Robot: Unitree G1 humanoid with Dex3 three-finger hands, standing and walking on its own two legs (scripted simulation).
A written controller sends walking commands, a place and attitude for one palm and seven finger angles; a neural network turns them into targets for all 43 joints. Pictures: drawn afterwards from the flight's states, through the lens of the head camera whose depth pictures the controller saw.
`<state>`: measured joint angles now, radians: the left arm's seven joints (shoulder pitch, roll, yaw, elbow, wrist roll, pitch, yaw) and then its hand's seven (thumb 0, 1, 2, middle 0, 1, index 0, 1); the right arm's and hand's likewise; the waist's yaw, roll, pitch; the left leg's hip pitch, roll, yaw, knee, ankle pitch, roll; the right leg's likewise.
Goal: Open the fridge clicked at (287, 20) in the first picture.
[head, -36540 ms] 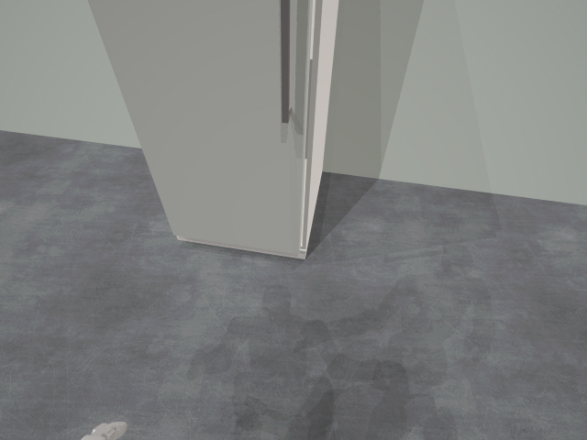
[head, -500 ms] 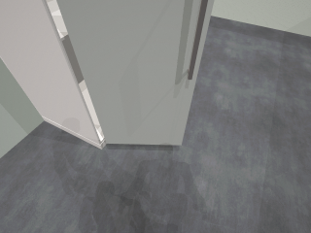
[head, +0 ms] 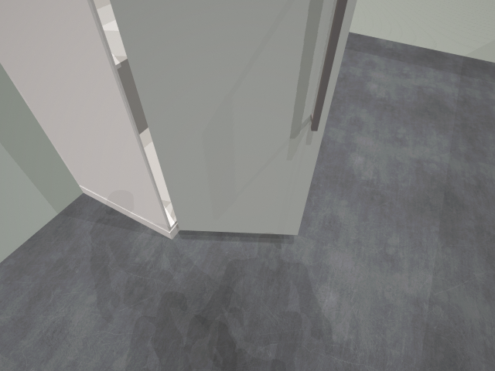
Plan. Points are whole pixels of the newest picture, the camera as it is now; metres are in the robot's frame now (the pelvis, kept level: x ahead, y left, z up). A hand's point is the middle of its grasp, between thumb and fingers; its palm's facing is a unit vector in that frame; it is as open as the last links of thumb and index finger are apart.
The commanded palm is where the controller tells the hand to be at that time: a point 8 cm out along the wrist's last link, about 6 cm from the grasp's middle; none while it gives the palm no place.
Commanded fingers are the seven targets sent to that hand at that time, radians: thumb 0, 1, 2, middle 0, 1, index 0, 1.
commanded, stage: look to check the result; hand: right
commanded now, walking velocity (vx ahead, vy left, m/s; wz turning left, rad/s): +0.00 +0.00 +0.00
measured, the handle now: (331, 39) +0.75 -0.13 +0.19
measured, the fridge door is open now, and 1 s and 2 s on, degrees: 64 64 64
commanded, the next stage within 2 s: stand and wait in 0.48 s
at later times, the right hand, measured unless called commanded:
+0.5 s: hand out of the picture +0.05 -0.21 -0.17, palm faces -0.01 +0.96 -0.26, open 7.4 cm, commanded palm none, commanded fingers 0.00 -0.90 -0.90 0.20 0.30 0.20 0.30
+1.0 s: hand out of the picture +0.08 -0.22 -0.16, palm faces -0.01 +0.95 -0.31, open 7.4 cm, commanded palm none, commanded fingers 0.00 -0.90 -0.90 0.20 0.30 0.20 0.30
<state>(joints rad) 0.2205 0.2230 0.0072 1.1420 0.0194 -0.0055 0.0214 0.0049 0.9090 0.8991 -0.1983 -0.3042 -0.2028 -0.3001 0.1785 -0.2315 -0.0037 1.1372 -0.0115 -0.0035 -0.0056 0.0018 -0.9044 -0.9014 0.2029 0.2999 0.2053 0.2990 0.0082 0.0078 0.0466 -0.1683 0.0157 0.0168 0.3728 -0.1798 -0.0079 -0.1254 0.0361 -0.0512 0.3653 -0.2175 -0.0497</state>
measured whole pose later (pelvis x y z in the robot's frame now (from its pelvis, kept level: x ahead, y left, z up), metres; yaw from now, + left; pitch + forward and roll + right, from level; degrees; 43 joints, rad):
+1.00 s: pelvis +0.00 +0.02 +0.00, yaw -1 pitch -1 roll +0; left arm 0.13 0.31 0.01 1.13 0.02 -0.01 0.01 0.01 0.91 0.90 -0.20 -0.30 -0.20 -0.30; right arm 0.10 -0.32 -0.01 1.14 -0.01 -0.02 0.00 0.00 -0.90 -0.90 0.20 0.30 0.21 0.30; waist 0.01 0.00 0.04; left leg -0.13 -0.01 0.04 0.30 -0.15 0.02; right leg -0.10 0.01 -0.03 0.30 -0.19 -0.02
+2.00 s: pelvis +0.01 +0.03 +0.00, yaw -1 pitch -1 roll +0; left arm 0.13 0.32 0.00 1.14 0.02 -0.01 0.01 0.01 0.91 0.90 -0.20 -0.30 -0.21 -0.30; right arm 0.10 -0.33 -0.01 1.14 -0.01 -0.02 0.00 0.00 -0.90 -0.90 0.20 0.30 0.21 0.30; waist 0.01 0.01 0.04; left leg -0.11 -0.02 0.04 0.28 -0.15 0.03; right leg -0.07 0.00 -0.03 0.28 -0.19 -0.01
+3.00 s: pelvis +0.02 +0.03 +0.01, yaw -1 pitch -1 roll +0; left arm 0.12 0.33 0.00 1.14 0.02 -0.01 0.01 0.01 0.91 0.90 -0.20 -0.30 -0.21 -0.30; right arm 0.10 -0.33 -0.01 1.14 -0.01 -0.02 0.00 0.00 -0.90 -0.90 0.20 0.30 0.21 0.30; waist 0.01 0.01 0.04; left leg -0.10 -0.02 0.04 0.27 -0.16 0.03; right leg -0.06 0.01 -0.02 0.27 -0.19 -0.01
